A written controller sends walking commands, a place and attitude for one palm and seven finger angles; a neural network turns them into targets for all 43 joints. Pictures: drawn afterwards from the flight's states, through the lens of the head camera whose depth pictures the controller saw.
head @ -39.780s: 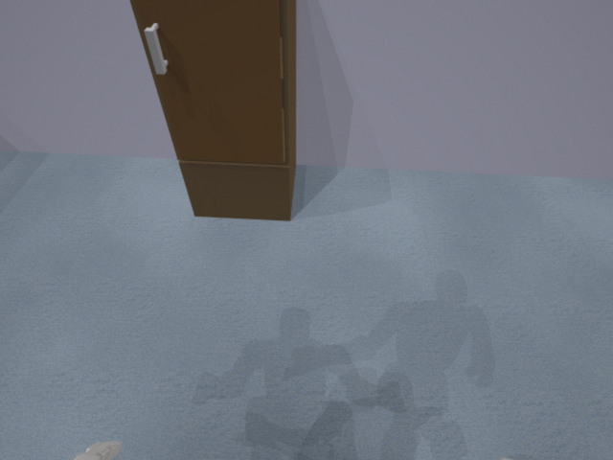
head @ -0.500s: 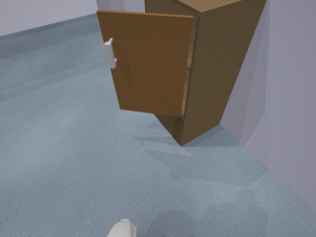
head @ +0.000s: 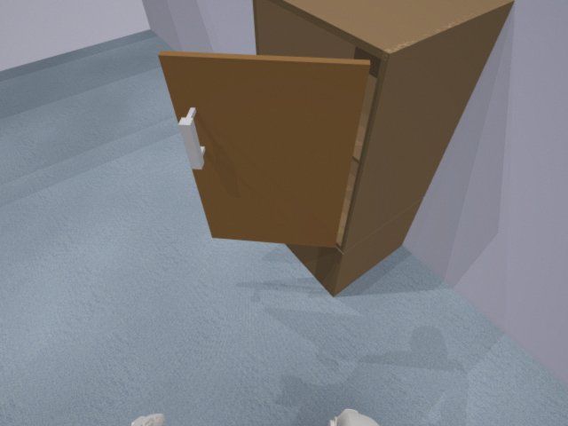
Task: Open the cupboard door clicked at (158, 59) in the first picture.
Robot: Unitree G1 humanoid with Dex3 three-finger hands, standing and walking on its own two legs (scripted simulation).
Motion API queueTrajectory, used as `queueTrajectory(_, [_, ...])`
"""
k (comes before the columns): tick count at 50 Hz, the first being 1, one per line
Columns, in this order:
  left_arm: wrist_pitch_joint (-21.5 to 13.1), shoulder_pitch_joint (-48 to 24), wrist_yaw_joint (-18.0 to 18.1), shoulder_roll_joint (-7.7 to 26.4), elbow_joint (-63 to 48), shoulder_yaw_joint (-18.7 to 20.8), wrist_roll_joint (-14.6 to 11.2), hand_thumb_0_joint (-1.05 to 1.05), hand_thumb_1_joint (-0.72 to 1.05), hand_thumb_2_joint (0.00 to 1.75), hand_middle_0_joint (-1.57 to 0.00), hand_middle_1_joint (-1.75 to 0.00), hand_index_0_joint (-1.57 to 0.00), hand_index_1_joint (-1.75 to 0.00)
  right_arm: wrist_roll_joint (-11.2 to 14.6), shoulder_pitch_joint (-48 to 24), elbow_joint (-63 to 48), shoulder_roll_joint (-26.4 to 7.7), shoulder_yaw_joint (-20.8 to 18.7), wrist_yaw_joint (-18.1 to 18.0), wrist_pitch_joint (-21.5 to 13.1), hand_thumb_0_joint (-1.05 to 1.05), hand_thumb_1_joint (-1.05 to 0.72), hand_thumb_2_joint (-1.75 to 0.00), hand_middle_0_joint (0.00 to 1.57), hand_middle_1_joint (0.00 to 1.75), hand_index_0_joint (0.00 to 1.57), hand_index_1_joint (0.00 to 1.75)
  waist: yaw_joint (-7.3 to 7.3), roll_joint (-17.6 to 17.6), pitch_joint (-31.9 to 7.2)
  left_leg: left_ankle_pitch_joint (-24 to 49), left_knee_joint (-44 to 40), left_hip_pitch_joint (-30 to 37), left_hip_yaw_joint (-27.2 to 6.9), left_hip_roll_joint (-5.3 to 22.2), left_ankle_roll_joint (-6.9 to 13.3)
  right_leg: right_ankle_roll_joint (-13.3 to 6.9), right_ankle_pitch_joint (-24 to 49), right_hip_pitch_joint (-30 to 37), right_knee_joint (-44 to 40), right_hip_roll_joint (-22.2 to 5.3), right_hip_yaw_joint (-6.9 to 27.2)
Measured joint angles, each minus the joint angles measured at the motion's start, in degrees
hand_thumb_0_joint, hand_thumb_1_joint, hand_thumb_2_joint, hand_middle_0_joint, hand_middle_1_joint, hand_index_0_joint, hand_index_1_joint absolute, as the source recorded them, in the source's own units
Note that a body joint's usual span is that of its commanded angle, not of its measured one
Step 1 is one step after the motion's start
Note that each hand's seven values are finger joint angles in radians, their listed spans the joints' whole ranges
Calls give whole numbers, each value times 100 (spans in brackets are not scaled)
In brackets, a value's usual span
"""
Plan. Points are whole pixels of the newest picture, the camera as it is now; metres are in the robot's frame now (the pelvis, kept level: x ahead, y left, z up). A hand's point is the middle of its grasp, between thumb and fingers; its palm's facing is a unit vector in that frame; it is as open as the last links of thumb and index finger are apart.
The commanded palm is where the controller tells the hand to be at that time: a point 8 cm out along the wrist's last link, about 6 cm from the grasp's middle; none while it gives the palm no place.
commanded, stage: come to a stop and stand still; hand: left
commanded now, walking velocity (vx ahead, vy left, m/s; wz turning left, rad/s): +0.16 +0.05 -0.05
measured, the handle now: (194, 138) +0.66 +0.24 +0.00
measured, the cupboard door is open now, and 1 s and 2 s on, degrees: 47 47 47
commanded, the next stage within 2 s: look again from close up in 1.06 s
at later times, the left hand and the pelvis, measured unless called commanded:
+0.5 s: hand out of the picture +0.14 +0.21 -0.19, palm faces +0.04 -0.98 -0.21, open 7.3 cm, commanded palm none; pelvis +0.09 +0.02 -0.01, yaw -1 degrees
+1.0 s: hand out of the picture +0.12 +0.17 -0.18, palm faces -0.02 -0.98 -0.22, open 7.3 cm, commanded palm none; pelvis +0.07 -0.01 -0.01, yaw -2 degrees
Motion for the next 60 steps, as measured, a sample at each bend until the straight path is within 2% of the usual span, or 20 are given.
queueTrajectory(3, [-31, -128, -5, 2, -104, -35, 3, 0, 92, 90, -19, -30, -20, -30, -4, 236, 169, 27, 33, 10, 69, -1, -92, -89, 20, 29, 20, 30, -87, 63, 3, -364, 295, 109, 36, 32, -84, -44, 116, 482, -759, 106, -41])
queueTrajectory(4, [-73, -128, -11, 17, -144, -52, 5, 0, 92, 90, -19, -30, -20, -30, 12, 329, 214, 50, 49, 17, 84, 0, -91, -89, 20, 29, 20, 30, -106, 57, -7, -560, 541, 80, 40, 49, -125, -82, 288, 724, -1089, 138, -36])
queueTrajectory(5, [-140, -132, -2, 5, -154, -56, 7, 0, 92, 90, -19, -30, -20, -30, 38, 376, 265, 57, 58, 28, 107, 0, -91, -89, 20, 29, 20, 30, -104, 101, -3, -781, 944, -47, 13, 121, -160, -145, 142, 820, -1150, 194, -39])
queueTrajectory(8, [-245, -87, 76, -95, -122, -133, -46, 0, 92, 90, -19, -30, -20, -30, 101, 249, 343, 51, 59, 17, 265, 0, -91, -89, 20, 29, 20, 30, -184, 277, 142, -1555, 2641, -738, -471, 237, -331, -252, -65, 994, -1102, 339, -138])
queueTrajectory(10, [-209, -10, 141, -149, -57, -184, -56, 0, 91, 90, -19, -30, -20, -30, 145, 102, 324, 80, 66, -22, 338, 0, -91, -89, 20, 29, 20, 30, -204, 268, 180, -1550, 3056, -1111, -687, 282, -433, -220, 40, 1181, -1371, 375, -143])
queueTrajectory(14, [-87, 94, 243, -146, 77, -138, -87, -1, 93, 90, -20, -30, -20, -30, 188, -190, 173, 184, 58, -34, 424, 0, -91, -89, 20, 29, 20, 30, -160, 139, 171, -1079, 2506, -1426, -878, 413, -564, -190, 153, 1409, -1746, 385, -105])
queueTrajectory(17, [21, 125, 241, -60, 136, -103, -65, -1, 94, 90, -20, -30, -20, -30, 167, -386, 50, 218, 31, -25, 465, 0, -91, -89, 20, 29, 20, 30, -97, 65, 188, -642, 1884, -1398, -904, 447, -607, -119, 57, 1461, -1672, 364, -95])
queueTrajectory(19, [94, 182, 235, -32, 155, -84, -74, -1, 93, 90, -20, -30, -20, -30, 140, -466, -22, 169, -1, -37, 463, 0, -91, -89, 20, 29, 20, 30, -66, 73, 184, 58, 1317, -1237, -881, 479, -567, -47, -99, 1431, -1445, 369, -102])
queueTrajectory(20, [138, 215, 230, -24, 154, -78, -86, -1, 93, 90, -20, -30, -20, -30, 126, -486, -55, 131, -19, -39, 445, 0, -91, -89, 20, 29, 20, 30, -56, 104, 163, 358, 1219, -1210, -892, 513, -478, -5, -200, 1386, -1292, 384, -122])
queueTrajectory(21, [188, 233, 236, 14, 151, -69, -98, -1, 93, 90, -20, -30, -20, -30, 108, -527, -75, 136, -27, -46, 443, 0, -91, -89, 20, 29, 20, 30, -27, 32, 162, 268, 1335, -1241, -859, 475, -408, 25, -295, 1342, -1154, 335, -92])
queueTrajectory(23, [282, 281, 247, 92, 135, -45, -106, -1, 92, 90, -20, -30, -20, -30, 72, -608, -145, 163, -14, -70, 433, 0, -91, -89, 20, 29, 20, 30, 47, -100, 142, 6, 1414, -1263, -766, 421, -322, 47, -931, 1147, -620, 333, 91])
queueTrajectory(25, [348, 296, 231, 136, 141, -23, -109, 0, 92, 90, -20, -30, -20, -30, 42, -698, -242, 169, 6, -112, 410, 0, -91, -89, 20, 29, 20, 30, 53, -112, 140, -15, 1326, -1280, -757, 412, -290, 44, -1374, 921, 105, 426, 267])
queueTrajectory(27, [366, 307, 207, 145, 146, -12, -111, 0, 92, 90, -20, -30, -20, -30, 25, -800, -318, 149, 17, -133, 397, 0, -91, -89, 20, 29, 20, 30, 51, -57, 153, 96, 1199, -1295, -785, 427, -300, 54, -1513, 846, 452, 496, 344])
queueTrajectory(31, [348, 384, 162, 134, 125, -34, -105, 0, 91, 90, -19, -30, -20, -30, 33, -965, -399, 80, 2, -113, 383, 0, -90, -89, 20, 29, 21, 30, 55, 73, 124, 265, 1007, -1332, -808, 483, -338, 81, -1291, 1129, -149, 505, 294])
queueTrajectory(34, [254, 516, 150, 165, 80, -65, -76, 0, 91, 90, -19, -30, -20, -30, 92, -990, -418, 42, -24, -87, 393, 0, -90, -89, 20, 29, 21, 30, 78, 41, 35, 245, 1140, -1455, -764, 459, -435, 26, -407, 1631, -1405, 439, 364])
queueTrajectory(36, [203, 617, 257, 70, 42, -151, -16, 0, 91, 90, -19, -30, -20, -30, 132, -1010, -496, -71, -55, -31, 426, 0, -90, -89, 20, 29, 21, 30, 85, 243, 72, 30, 1427, -1543, -819, 597, -467, -29, -457, 1641, -1398, 598, 370])
queueTrajectory(40, [64, 926, 321, -69, -108, -261, 11, 0, 91, 90, -20, -30, -20, -30, 109, -759, -743, -186, -70, 48, 442, 0, -90, -89, 20, 29, 21, 30, -32, 406, -52, -289, 1717, -1431, -898, 517, -319, -90, -605, 1697, -1262, 720, 298])
queueTrajectory(44, [73, 961, 312, -58, -171, -306, -15, 0, 91, 90, -20, -30, -20, -30, 100, -535, -716, -95, 18, 48, 349, 0, -90, -89, 20, 29, 20, 30, -44, 200, -121, -122, 1526, -1219, -878, 412, -371, -91, -682, 1776, -1161, 635, 323])
queueTrajectory(51, [31, 912, 243, 16, -207, -379, -48, 0, 91, 90, -20, -30, -20, -30, 84, -352, -486, 45, 169, 62, 370, 0, -91, -89, 20, 29, 20, 30, -59, 81, -197, 35, 1282, -1173, -878, 459, -417, -134, -502, 1803, -1396, 689, 326])
queueTrajectory(60, [31, 889, 204, 118, 11, -392, -70, 0, 91, 90, -20, -30, -20, -30, 97, -167, -103, 56, 248, 43, 286, 0, -91, -89, 20, 29, 20, 30, -78, -41, -167, 115, 1058, -1096, -811, 479, -406, -110, -365, 1873, -1667, 708, 396])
